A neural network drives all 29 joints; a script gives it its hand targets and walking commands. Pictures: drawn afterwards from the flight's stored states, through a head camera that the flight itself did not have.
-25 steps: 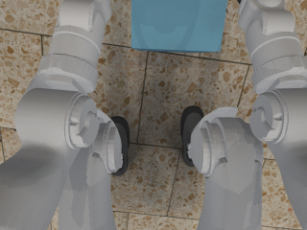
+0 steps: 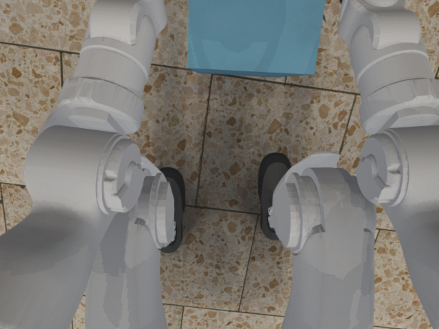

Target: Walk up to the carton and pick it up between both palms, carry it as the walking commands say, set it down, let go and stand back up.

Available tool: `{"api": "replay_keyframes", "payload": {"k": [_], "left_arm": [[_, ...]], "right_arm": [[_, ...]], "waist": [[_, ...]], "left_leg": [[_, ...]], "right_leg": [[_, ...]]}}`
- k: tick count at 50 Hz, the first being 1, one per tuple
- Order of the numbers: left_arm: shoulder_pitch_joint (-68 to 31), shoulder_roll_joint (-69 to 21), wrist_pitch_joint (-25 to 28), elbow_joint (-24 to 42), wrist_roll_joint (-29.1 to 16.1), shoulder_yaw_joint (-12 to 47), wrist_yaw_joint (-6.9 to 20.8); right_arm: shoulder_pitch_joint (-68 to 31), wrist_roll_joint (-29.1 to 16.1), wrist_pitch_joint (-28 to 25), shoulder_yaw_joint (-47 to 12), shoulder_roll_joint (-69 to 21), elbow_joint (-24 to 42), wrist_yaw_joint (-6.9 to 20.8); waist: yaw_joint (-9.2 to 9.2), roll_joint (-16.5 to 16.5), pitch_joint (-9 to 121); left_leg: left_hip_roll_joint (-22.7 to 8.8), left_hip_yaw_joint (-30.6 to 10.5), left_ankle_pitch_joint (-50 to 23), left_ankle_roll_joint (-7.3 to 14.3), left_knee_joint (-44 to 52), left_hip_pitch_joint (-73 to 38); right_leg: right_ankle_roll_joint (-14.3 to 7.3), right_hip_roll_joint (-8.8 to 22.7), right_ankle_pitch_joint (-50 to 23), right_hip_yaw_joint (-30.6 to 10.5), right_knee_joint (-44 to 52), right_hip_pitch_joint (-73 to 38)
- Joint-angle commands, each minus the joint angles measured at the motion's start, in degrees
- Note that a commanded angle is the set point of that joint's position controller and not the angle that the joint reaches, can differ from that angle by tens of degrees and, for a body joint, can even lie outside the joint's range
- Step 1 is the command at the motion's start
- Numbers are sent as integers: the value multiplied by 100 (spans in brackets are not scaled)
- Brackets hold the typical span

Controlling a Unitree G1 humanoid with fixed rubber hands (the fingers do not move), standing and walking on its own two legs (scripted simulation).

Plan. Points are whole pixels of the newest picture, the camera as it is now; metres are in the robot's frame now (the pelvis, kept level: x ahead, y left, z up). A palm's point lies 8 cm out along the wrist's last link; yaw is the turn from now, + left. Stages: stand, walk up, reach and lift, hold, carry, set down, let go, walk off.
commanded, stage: reach and lift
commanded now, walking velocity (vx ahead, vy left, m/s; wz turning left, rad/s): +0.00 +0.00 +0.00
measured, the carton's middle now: out of the picture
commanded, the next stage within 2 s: none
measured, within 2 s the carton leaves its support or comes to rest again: leaves its support in 0.12 s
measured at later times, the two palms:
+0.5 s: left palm out of the picture +0.56 +0.05 -0.09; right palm out of the picture +0.53 -0.20 -0.13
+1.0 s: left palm out of the picture +0.55 +0.04 -0.03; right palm out of the picture +0.52 -0.20 -0.07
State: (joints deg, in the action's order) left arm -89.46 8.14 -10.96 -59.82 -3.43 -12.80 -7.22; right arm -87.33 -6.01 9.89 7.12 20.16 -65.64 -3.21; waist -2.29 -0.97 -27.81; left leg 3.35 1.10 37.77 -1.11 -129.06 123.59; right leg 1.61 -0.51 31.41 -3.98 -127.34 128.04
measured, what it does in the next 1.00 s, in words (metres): rises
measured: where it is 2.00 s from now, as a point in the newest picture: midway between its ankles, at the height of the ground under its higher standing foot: (220, 216)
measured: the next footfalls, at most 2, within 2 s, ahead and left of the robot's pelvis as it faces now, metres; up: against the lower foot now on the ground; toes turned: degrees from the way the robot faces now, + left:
none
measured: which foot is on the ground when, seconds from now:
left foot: down 0.00-1.00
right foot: down 0.00-1.00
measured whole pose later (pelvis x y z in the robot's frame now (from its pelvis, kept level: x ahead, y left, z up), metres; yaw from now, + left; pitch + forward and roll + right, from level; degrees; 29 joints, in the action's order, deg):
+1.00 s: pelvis -0.03 -0.01 +0.05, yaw +0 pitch +24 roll +5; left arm -90.0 4.8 -17.9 -52.2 5.5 -21.1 -13.1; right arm -89.1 -2.3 23.9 5.7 15.5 -57.4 -13.1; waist -2.4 -1.9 -29.8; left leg 4.0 0.6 34.7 -2.5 -118.4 107.7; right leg -0.4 -1.4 28.2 -4.2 -118.3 113.7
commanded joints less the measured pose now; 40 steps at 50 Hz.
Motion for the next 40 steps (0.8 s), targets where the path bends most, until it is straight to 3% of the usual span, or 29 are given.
{"api": "replay_keyframes", "payload": {"k": [1, 3, 4, 5, 6, 7, 10, 11, 12, 13, 16, 18, 21, 22, 25, 26, 31, 32, 33, 35, 36, 40], "left_arm": [[-3307, -6047, -42, 1415, -594, 2139, 1195], [-3487, -6057, -68, 1611, -663, 2185, 1119], [-3675, -6104, -94, 1756, -745, 2250, 1095], [-3738, -6092, -104, 1931, -780, 2305, 1064], [-3809, -6070, -135, 1823, -756, 2242, 1064], [-3614, -6165, -212, 1277, -686, 2144, 1099], [-3519, -6198, -241, 1300, -548, 1922, 1144], [-3585, -6236, -236, 1385, -585, 1915, 1165], [-3657, -6172, -248, 1633, -585, 1870, 1161], [-3730, -6167, -263, 1557, -590, 1848, 1175], [-3931, -6272, -333, 1982, -725, 1923, 1171], [-3812, -6341, -420, 1576, -584, 1760, 1224], [-3720, -6369, -472, 1471, -413, 1553, 1280], [-3524, -6438, -525, 1205, -318, 1446, 1324], [-3122, -6527, -648, 797, -7, 1039, 1485], [-3092, -6532, -686, 631, 69, 983, 1522], [-3337, -6499, -686, 1065, 123, 949, 1554], [-3352, -6462, -681, 1203, 79, 1011, 1537], [-3591, -6514, -678, 1451, -47, 1141, 1512], [-3633, -6554, -767, 1199, -89, 1286, 1483], [-3604, -6578, -760, 1202, -50, 1239, 1452], [-3549, -6723, -881, 1521, -162, 1495, 1381]], "right_arm": [[-4562, -872, -253, -1576, -5420, 2525, 1437], [-4900, -992, -216, -1687, -5483, 2829, 1398], [-4964, -975, -176, -1698, -5561, 2926, 1372], [-4927, -992, -138, -1708, -5603, 2994, 1351], [-5045, -1007, -104, -1690, -5627, 2920, 1336], [-4909, -831, -26, -1543, -5617, 2465, 1350], [-5116, -846, 29, -1657, -6111, 2788, 1369], [-5090, -798, 47, -1639, -6122, 2788, 1339], [-5333, -838, 59, -1735, -6195, 3129, 1293], [-5467, -877, 82, -1774, -6205, 3063, 1264], [-5866, -1001, 120, -1981, -6386, 3726, 1127], [-5833, -908, 183, -1905, -6502, 3488, 1088], [-5735, -759, 254, -1715, -6697, 3325, 1071], [-5645, -642, 293, -1648, -6714, 3138, 1068], [-5555, -439, 321, -1420, -6700, 3064, 1089], [-5481, -360, 310, -1346, -6609, 3004, 1084], [-5793, -379, 256, -1378, -6481, 3620, 1066], [-5896, -427, 263, -1451, -6509, 3705, 1056], [-5946, -470, 254, -1436, -6413, 3894, 1029], [-6081, -523, 283, -1428, -6309, 3678, 1018], [-6060, -507, 295, -1434, -6436, 3689, 1010], [-6034, -554, 414, -1512, -6542, 4038, 996]], "waist": [[-433, -303, 8823], [-368, -239, 9420], [-467, -100, 9773], [-448, -89, 9932], [-404, -78, 9880], [-510, 8, 9090], [-225, 249, 9273], [-313, 353, 9349], [-218, 450, 9812], [-223, 494, 9752], [-144, 685, 10877], [-112, 785, 10501], [-12, 759, 10225], [-100, 819, 9943], [38, 839, 9410], [-12, 757, 9303], [18, 551, 10212], [-35, 700, 10475], [-116, 542, 10820], [-203, 386, 10722], [-145, 404, 10756], [-207, 386, 11843]], "left_leg": [[763, -68, -3044, -5, 808, -3978], [765, -4, -3112, -11, 834, -4244], [780, 17, -3102, -19, 860, -4309], [799, 52, -3143, -14, 877, -4313], [783, 95, -2991, -10, 918, -4264], [773, 126, -2487, -1, 1043, -3795], [799, 217, -2439, 103, 1088, -3663], [796, 275, -2375, 112, 1052, -3489], [817, 324, -2512, 140, 1033, -3615], [802, 298, -2421, 148, 1061, -3453], [845, 421, -2537, 161, 1052, -3636], [820, 422, -2190, 183, 1158, -3272], [819, 454, -1991, 211, 1294, -3102], [814, 461, -1807, 207, 1365, -2915], [833, 439, -1517, 226, 1522, -2469], [803, 428, -1405, 215, 1546, -2417], [852, 391, -1777, 214, 1573, -2826], [861, 349, -1871, 224, 1619, -3035], [873, 345, -1969, 211, 1613, -3321], [841, 323, -1803, 177, 1719, -3404], [856, 336, -1861, 186, 1706, -3501], [868, 344, -2187, 133, 1826, -4040]], "right_leg": [[-215, -478, -2868, 845, 557, -3951], [-199, -481, -2940, 864, 603, -4289], [-194, -487, -2997, 896, 661, -4536], [-194, -508, -3083, 876, 705, -4648], [-180, -507, -2937, 877, 765, -4688], [-190, -504, -2538, 924, 872, -4468], [-142, -551, -2645, 870, 950, -4951], [-126, -563, -2671, 859, 975, -5095], [-90, -584, -2836, 810, 1020, -5487], [-67, -548, -2872, 816, 988, -5586], [-55, -603, -3196, 741, 1076, -6514], [-38, -626, -3015, 712, 1225, -6450], [-40, -695, -2744, 690, 1346, -6327], [-34, -677, -2604, 712, 1419, -6379], [-48, -718, -2350, 653, 1511, -6273], [-64, -715, -2248, 637, 1545, -6220], [-52, -726, -2476, 652, 1527, -6469], [-13, -722, -2534, 746, 1524, -6593], [-45, -738, -2560, 734, 1531, -6634], [-78, -733, -2343, 789, 1607, -6520], [-60, -740, -2324, 780, 1614, -6484], [-51, -782, -2702, 841, 1696, -7166]]}}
